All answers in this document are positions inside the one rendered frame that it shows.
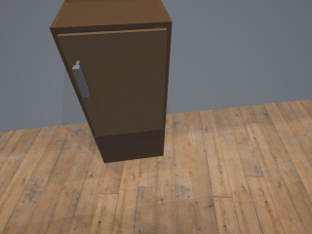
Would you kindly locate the handle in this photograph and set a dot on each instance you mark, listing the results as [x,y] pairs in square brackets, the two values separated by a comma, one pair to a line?
[77,71]

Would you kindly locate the cupboard door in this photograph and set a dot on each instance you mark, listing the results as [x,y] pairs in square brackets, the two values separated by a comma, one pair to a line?
[125,74]

